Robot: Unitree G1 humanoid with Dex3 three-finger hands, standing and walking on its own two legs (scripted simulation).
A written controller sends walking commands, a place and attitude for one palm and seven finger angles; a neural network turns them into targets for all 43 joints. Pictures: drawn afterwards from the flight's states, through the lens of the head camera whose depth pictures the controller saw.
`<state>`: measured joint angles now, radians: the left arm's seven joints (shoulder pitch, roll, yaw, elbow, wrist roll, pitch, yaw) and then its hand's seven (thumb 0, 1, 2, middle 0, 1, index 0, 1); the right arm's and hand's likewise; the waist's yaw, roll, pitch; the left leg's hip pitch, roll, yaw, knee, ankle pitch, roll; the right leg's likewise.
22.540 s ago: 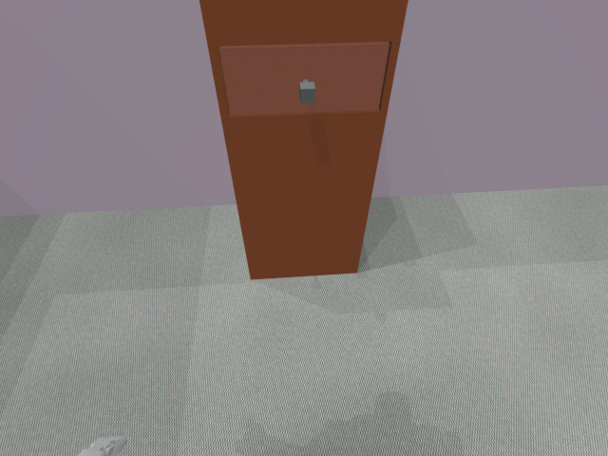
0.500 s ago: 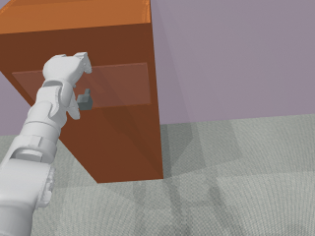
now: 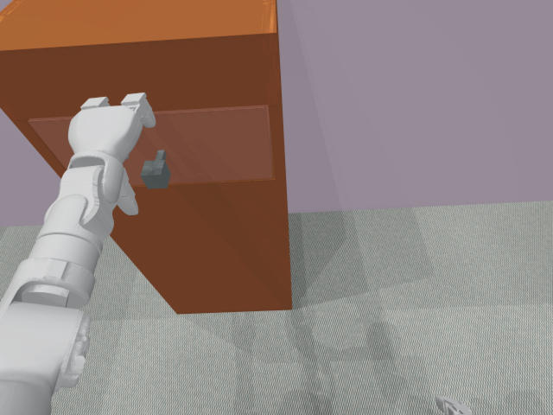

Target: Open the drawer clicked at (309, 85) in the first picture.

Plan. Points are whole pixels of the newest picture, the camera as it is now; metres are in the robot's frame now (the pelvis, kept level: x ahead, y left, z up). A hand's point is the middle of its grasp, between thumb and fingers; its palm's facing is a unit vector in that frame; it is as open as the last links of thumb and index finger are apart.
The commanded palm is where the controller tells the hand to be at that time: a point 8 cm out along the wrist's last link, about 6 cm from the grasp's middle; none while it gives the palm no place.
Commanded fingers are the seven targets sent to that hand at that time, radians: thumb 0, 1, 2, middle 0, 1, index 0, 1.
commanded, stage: re-aim the fingers above the handle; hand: left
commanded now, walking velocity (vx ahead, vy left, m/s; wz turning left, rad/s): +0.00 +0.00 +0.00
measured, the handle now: (158, 167) +0.50 +0.22 +0.06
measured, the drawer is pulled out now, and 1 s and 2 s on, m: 0.00 0.00 0.00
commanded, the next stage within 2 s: lower the fingers behind the handle in 0.72 s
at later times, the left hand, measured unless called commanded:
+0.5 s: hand (111, 148) +0.45 +0.25 +0.15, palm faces +0.12 +0.02 -0.99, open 13.8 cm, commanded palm +0.41 +0.23 +0.18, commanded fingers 0.00 -0.50 0.30 -0.30 -1.20 -0.30 -1.20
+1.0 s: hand (106, 169) +0.43 +0.26 +0.12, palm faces -0.06 +0.04 -1.00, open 13.8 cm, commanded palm +0.42 +0.24 +0.17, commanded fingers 0.00 -0.50 0.30 -0.30 -1.20 -0.30 -1.20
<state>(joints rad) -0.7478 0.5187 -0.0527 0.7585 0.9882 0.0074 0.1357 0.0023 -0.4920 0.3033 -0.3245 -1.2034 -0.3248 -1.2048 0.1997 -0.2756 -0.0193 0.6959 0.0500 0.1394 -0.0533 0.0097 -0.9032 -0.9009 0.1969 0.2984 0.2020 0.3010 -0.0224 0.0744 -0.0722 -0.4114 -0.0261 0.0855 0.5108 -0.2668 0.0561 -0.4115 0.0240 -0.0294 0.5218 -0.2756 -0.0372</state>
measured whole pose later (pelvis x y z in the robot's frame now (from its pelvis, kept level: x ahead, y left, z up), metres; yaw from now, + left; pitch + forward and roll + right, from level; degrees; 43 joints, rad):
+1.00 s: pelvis +0.00 -0.01 +0.00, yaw +1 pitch +9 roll +0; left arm -0.78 0.53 -0.12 0.84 0.97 0.16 0.05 0.00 -0.49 0.30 -0.31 -1.20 -0.32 -1.20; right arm 0.20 -0.27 0.00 0.70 0.06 0.16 -0.05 0.01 -0.90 -0.90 0.20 0.30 0.20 0.30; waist 0.00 0.09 -0.08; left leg -0.39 -0.03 0.07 0.48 -0.25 0.05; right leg -0.39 0.02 -0.05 0.50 -0.27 -0.05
